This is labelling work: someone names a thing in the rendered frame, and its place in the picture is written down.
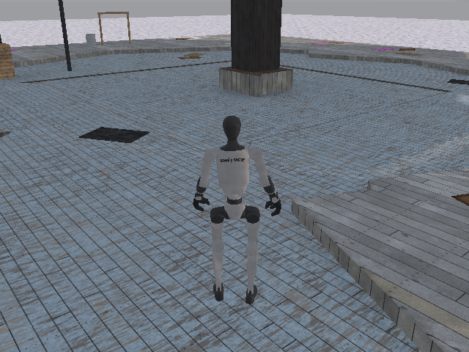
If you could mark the robot left upper arm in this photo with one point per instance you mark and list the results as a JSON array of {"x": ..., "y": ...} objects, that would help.
[{"x": 209, "y": 156}]

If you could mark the left robot forearm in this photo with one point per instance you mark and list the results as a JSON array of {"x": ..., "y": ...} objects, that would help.
[{"x": 199, "y": 191}]

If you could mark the robot right hand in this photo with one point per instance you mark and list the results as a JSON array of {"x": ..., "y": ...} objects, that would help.
[{"x": 272, "y": 205}]

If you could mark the robot right upper arm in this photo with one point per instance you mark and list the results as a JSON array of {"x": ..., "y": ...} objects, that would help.
[{"x": 261, "y": 168}]

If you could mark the robot left hand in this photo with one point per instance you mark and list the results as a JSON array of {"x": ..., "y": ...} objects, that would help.
[{"x": 203, "y": 201}]

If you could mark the left robot shin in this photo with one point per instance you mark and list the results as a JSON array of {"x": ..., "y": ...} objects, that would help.
[{"x": 217, "y": 266}]

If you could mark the robot torso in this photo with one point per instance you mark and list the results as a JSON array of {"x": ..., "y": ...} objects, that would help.
[{"x": 233, "y": 178}]

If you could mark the right robot forearm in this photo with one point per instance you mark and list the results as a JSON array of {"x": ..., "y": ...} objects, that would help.
[{"x": 271, "y": 192}]

